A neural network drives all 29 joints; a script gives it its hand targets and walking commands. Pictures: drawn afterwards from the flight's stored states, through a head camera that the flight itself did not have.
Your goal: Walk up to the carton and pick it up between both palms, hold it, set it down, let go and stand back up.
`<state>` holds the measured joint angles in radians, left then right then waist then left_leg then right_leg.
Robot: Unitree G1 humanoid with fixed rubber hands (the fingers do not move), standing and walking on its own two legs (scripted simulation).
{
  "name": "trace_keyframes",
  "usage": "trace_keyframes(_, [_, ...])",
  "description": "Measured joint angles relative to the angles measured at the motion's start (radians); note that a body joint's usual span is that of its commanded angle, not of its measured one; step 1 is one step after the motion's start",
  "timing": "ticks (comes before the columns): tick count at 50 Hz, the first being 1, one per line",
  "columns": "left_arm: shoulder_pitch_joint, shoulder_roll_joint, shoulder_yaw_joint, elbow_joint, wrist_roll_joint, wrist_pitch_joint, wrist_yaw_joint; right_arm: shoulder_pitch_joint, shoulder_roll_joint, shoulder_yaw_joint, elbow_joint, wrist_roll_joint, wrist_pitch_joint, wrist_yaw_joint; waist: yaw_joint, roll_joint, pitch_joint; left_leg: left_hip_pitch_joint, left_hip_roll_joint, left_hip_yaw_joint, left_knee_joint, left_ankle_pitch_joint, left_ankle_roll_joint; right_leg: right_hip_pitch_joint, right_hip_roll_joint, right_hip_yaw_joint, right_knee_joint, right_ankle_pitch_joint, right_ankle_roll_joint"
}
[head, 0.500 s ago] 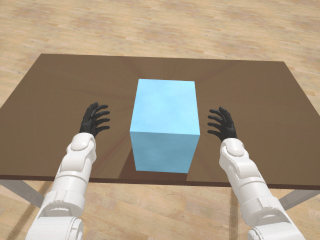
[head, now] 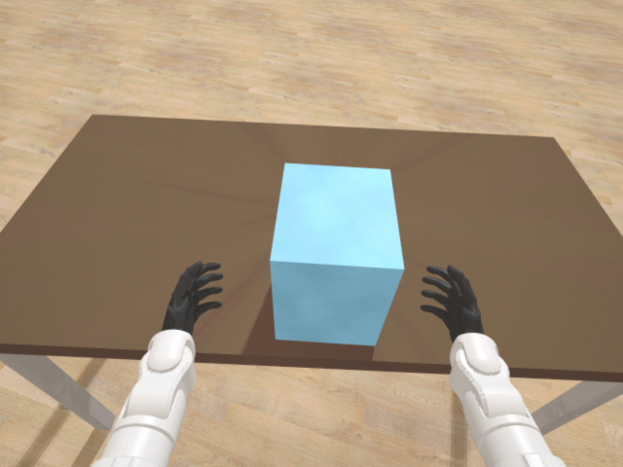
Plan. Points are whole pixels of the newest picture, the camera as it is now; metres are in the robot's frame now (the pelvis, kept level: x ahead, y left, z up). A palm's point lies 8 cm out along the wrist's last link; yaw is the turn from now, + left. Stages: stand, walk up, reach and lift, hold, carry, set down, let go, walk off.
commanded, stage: set down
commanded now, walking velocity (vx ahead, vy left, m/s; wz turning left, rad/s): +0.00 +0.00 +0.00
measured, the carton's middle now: (331, 256) +0.44 +0.01 -0.02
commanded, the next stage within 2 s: let go in 0.58 s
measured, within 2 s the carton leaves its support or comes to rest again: neither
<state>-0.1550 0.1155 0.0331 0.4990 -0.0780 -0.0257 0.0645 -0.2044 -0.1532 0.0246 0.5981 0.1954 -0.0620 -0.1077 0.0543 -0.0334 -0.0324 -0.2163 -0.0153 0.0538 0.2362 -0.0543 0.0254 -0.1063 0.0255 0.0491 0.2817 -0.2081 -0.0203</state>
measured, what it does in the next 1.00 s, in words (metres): stands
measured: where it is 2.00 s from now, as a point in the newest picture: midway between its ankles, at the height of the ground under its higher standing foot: outside the picture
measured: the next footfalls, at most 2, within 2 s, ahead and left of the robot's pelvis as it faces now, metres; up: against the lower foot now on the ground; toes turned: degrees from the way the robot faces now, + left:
none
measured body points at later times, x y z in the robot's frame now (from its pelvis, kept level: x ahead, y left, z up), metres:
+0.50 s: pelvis +0.01 +0.00 -0.01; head +0.03 +0.01 +0.44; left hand +0.24 +0.19 -0.04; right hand +0.25 -0.18 -0.04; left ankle +0.04 +0.10 -0.75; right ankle -0.04 -0.11 -0.75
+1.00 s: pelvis +0.03 +0.00 -0.01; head +0.07 +0.01 +0.44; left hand +0.18 +0.23 -0.10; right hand +0.18 -0.23 -0.10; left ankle +0.04 +0.10 -0.75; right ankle -0.04 -0.11 -0.75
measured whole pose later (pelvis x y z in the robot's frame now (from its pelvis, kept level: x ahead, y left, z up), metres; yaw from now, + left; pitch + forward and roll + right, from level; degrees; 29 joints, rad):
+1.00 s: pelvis +0.03 +0.00 -0.01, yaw +0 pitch +4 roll +1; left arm 0.32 0.22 -0.01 0.42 0.00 0.01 0.05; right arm 0.20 -0.18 0.00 0.78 0.04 -0.32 -0.01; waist 0.00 -0.06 -0.01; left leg -0.30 -0.04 0.06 0.40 -0.18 0.03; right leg -0.19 0.00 0.05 0.46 -0.34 -0.02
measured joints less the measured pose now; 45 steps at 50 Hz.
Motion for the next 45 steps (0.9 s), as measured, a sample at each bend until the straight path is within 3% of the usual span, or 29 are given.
trace_keyframes(6, [0.022,0.002,-0.067,0.034,-0.031,-0.109,0.046,0.048,0.000,-0.014,-0.002,-0.018,-0.064,0.024,0.003,0.010,-0.002,-0.063,-0.001,-0.004,0.046,-0.014,0.006,-0.064,0.000,-0.006,0.052,-0.018,0.002])
trace_keyframes(13, [0.144,-0.041,-0.046,0.047,0.022,-0.196,0.025,0.161,0.029,0.021,0.025,-0.030,-0.180,0.021,-0.015,-0.001,0.003,-0.028,-0.007,-0.009,0.044,-0.025,0.004,-0.024,-0.006,-0.010,0.043,-0.029,0.002])
trace_keyframes(20, [0.217,-0.029,-0.081,0.019,0.002,-0.269,0.063,0.234,0.019,0.017,0.008,-0.021,-0.259,0.050,-0.007,-0.002,0.014,-0.057,-0.010,-0.002,0.088,-0.048,0.006,-0.061,-0.009,-0.005,0.103,-0.059,0.002])
trace_keyframes(29, [0.296,-0.015,-0.085,-0.002,0.021,-0.289,0.033,0.307,0.035,0.034,0.022,-0.035,-0.330,0.049,-0.023,-0.015,0.018,-0.052,-0.017,0.000,0.110,-0.073,0.008,-0.055,-0.016,-0.003,0.125,-0.083,0.004])
trace_keyframes(40, [0.423,0.045,-0.067,-0.105,0.049,-0.105,-0.003,0.366,0.032,0.013,0.078,-0.094,-0.294,0.046,-0.024,-0.018,0.032,-0.037,-0.025,0.010,0.127,-0.100,0.008,-0.044,-0.025,0.007,0.147,-0.112,0.008])
trace_keyframes(45, [0.462,0.074,-0.048,-0.085,0.071,-0.027,-0.016,0.400,0.010,-0.006,0.145,-0.142,-0.275,0.065,-0.036,-0.018,0.025,-0.061,-0.025,0.008,0.141,-0.112,0.006,-0.063,-0.025,0.005,0.152,-0.119,0.008])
